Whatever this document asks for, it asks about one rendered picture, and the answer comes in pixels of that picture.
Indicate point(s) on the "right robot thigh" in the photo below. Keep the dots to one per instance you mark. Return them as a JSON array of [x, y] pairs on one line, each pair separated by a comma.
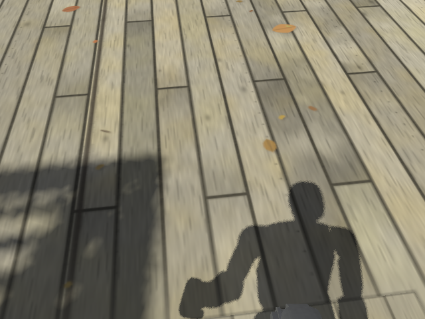
[[295, 311]]

